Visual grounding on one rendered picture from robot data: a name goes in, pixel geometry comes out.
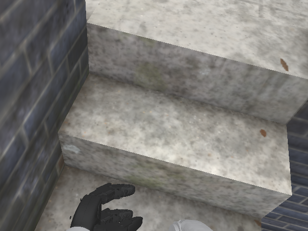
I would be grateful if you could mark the left robot hand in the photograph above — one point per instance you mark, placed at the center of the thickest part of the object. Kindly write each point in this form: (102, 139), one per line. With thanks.
(89, 213)

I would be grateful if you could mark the right robot thigh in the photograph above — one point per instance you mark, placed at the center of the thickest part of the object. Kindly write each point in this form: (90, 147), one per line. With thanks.
(189, 225)

